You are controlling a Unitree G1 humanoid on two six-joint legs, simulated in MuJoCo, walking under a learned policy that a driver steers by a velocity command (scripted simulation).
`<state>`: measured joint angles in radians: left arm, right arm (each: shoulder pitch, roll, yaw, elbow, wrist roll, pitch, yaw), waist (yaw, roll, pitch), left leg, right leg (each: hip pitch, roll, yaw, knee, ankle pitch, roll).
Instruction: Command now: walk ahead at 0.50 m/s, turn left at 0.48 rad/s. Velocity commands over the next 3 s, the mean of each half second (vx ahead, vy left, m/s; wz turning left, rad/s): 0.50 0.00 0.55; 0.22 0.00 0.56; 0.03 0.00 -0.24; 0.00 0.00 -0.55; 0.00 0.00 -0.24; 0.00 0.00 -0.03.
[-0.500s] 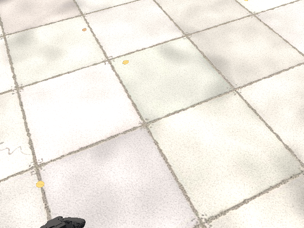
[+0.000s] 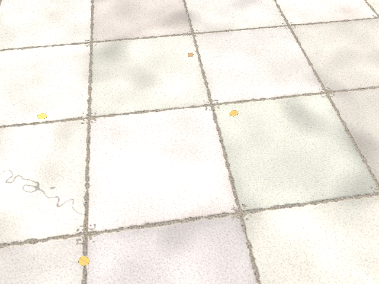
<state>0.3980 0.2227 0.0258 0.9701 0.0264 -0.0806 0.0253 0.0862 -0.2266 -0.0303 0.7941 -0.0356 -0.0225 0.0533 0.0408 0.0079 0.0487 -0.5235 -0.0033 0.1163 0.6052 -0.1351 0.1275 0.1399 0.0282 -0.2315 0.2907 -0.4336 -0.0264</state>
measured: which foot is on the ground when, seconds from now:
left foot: up 0.00-0.00, down 0.02-0.56, up 0.58-0.98, down 1.00-1.00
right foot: down 0.00-0.04, up 0.06-0.52, down 0.54-1.00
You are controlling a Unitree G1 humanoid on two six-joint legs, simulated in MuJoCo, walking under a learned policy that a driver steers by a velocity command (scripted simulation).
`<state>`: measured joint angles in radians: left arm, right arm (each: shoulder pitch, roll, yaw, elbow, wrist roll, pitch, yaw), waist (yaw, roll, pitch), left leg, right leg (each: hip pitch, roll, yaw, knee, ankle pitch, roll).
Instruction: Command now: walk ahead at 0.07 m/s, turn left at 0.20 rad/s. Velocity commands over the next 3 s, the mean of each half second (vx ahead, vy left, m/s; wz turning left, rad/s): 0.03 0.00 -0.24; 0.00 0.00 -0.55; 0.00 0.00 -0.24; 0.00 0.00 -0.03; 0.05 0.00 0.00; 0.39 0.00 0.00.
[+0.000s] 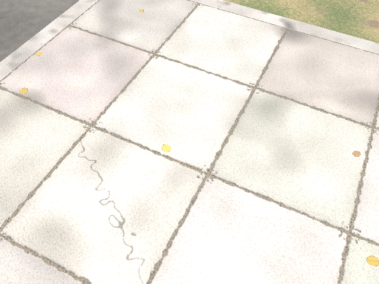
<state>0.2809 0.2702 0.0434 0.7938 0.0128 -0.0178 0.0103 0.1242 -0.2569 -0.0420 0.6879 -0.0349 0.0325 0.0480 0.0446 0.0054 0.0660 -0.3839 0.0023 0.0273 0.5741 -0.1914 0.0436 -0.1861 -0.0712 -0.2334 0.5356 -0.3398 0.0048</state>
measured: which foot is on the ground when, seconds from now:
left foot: down 0.00-0.42, up 0.44-0.94, down 0.96-1.00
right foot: down 0.00-0.00, up 0.02-0.42, down 0.44-0.96, up 0.98-1.00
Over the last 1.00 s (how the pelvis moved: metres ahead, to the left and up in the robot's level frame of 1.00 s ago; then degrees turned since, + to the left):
0.43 0.05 0.01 34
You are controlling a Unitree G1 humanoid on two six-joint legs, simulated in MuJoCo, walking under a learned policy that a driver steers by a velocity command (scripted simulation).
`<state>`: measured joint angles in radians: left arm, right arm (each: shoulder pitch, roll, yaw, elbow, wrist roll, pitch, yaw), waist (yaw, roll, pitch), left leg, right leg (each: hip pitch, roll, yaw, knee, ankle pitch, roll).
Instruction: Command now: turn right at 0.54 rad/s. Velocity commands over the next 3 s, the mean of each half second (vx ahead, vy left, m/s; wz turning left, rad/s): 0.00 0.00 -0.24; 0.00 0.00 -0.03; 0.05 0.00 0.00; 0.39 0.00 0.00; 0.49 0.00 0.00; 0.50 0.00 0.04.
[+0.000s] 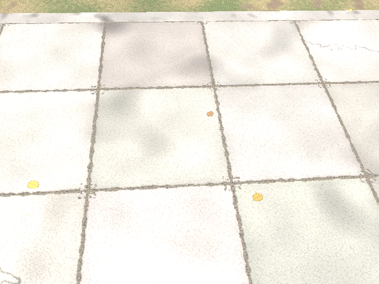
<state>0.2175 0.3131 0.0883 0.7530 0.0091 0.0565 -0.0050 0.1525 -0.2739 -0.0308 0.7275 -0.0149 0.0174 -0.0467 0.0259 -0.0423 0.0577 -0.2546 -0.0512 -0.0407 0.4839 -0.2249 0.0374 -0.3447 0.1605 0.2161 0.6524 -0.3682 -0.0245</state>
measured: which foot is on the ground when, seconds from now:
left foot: down 0.00-1.00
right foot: up 0.00-0.32, down 0.34-1.00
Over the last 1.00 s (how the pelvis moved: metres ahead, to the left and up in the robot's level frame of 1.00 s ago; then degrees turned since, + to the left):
-0.01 0.01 0.01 -30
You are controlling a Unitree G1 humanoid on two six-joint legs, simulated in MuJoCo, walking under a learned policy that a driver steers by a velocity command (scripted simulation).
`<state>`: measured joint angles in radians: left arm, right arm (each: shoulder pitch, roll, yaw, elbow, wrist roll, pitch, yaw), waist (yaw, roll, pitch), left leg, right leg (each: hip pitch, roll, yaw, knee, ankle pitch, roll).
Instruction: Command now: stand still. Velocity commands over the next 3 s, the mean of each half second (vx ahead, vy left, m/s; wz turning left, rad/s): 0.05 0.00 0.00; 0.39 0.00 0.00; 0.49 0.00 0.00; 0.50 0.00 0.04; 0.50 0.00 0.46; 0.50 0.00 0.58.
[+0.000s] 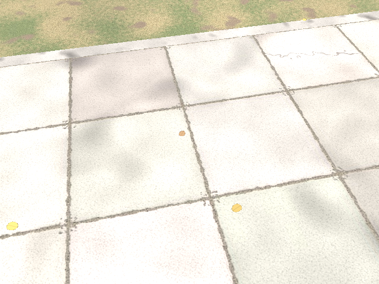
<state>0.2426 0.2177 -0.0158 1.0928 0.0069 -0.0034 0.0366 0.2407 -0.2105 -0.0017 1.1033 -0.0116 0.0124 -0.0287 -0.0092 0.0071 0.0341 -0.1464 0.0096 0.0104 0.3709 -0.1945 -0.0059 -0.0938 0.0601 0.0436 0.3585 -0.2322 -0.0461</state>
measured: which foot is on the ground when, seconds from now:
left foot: down 0.00-1.00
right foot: down 0.00-0.62, up 0.64-1.00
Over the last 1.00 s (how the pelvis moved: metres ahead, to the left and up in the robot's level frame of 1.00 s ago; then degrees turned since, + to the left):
-0.01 -0.02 0.01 -5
